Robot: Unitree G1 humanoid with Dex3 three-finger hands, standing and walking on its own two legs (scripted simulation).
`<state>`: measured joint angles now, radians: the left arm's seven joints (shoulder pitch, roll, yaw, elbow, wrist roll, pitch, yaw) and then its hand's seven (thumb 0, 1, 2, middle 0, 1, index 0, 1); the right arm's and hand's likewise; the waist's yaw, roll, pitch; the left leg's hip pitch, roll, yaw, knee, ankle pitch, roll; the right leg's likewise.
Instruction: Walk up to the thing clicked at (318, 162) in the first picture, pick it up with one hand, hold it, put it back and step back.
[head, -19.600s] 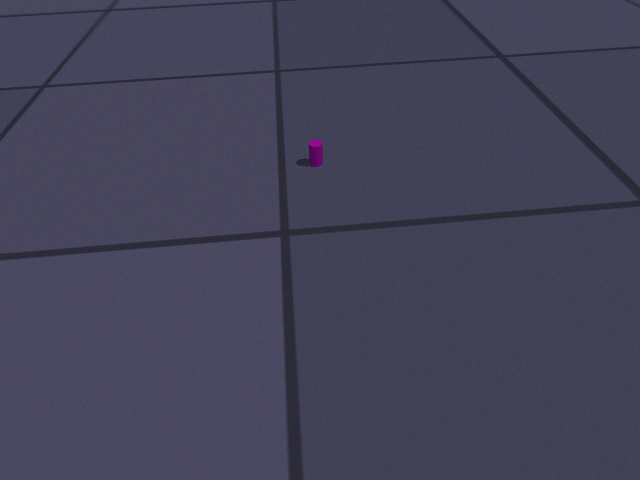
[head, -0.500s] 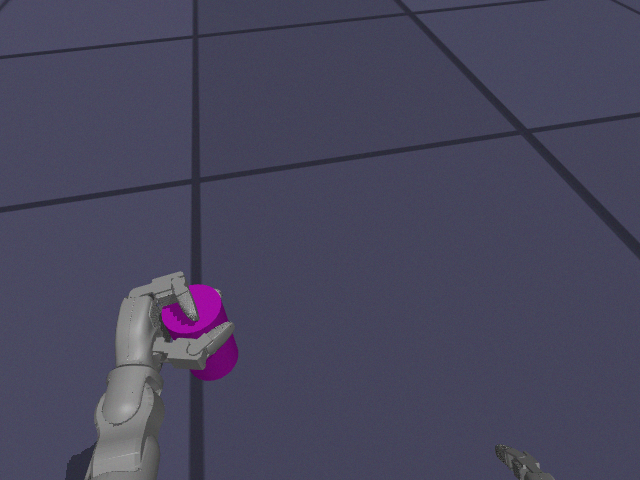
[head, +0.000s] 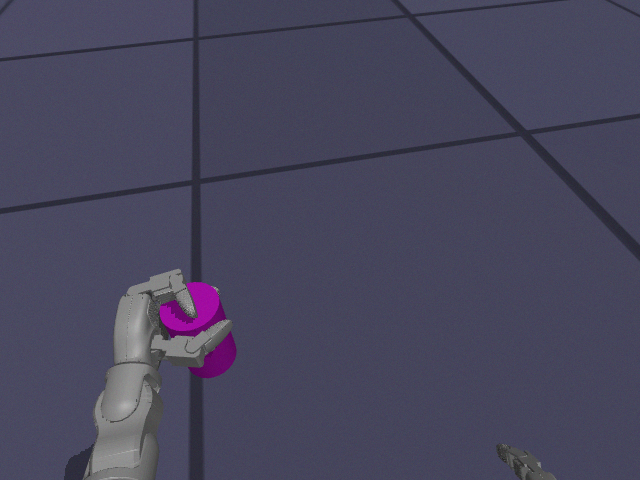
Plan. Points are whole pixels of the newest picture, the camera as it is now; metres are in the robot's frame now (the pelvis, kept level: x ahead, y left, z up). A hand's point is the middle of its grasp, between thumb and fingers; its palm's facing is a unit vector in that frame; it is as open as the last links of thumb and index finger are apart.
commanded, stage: hold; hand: left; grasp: from the side
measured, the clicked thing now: (201, 332) +0.33 +0.17 +0.01
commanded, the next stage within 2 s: crouch in 0.76 s
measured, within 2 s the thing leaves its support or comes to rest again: neither
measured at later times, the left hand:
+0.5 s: hand (193, 313) +0.33 +0.17 +0.06, palm faces +0.06 -1.00 -0.02, open 5.9 cm
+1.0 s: hand (191, 318) +0.32 +0.17 +0.06, palm faces +0.07 -1.00 -0.01, open 5.9 cm
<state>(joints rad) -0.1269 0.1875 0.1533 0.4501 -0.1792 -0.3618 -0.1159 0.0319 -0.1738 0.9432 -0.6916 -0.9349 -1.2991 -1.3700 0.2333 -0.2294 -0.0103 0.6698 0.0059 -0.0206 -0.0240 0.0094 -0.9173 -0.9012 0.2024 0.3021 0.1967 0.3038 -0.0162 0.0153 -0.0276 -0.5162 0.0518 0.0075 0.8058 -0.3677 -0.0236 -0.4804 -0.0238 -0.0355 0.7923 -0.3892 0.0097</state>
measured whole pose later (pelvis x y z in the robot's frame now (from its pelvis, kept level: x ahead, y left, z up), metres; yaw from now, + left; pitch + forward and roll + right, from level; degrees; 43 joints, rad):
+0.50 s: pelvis +0.00 +0.00 +0.00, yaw +0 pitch +4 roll -1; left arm -0.13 0.19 0.14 0.43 -0.17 -0.35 -0.10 0.03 -0.18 0.95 -0.69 -0.94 -1.30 -1.38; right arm 0.22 -0.22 -0.01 0.66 0.01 -0.03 -0.03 0.01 -0.92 -0.90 0.20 0.30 0.20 0.30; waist -0.02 0.02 -0.03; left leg -0.51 0.05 0.01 0.80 -0.37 -0.02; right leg -0.48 -0.02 -0.04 0.78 -0.38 0.01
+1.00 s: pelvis +0.00 +0.01 +0.00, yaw +0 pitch +5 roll -1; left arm -0.12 0.18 0.14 0.43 -0.17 -0.35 -0.09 0.03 -0.17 0.94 -0.69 -0.94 -1.29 -1.34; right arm 0.23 -0.22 -0.01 0.66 0.01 -0.03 -0.02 0.01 -0.90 -0.90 0.20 0.30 0.20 0.30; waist -0.02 0.02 -0.03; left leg -0.54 0.05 0.01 0.83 -0.38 -0.02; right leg -0.50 -0.02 -0.03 0.80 -0.39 0.02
